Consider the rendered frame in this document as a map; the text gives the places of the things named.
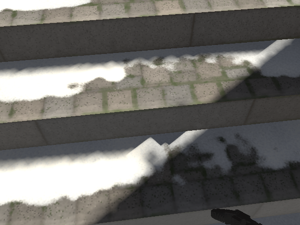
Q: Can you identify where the right robot hand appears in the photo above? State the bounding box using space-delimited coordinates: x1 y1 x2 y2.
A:
211 208 262 225

